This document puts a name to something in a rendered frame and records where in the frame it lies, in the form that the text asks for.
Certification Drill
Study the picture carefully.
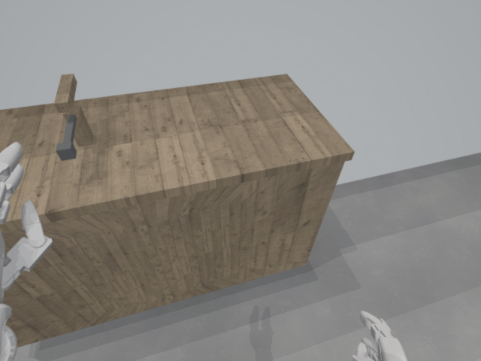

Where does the robot left forearm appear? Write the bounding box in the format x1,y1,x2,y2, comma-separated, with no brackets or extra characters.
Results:
0,304,17,361

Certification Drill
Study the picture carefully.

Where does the tap lever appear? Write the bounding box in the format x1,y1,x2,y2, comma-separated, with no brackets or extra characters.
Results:
56,114,77,161

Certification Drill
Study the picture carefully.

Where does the right robot hand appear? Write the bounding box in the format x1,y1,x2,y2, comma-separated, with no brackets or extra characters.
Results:
352,311,408,361

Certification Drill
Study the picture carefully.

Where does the counter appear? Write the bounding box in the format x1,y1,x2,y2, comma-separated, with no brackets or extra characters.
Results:
0,74,355,347

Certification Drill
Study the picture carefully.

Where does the left robot hand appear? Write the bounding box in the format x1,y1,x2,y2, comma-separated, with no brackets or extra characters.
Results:
0,142,52,304

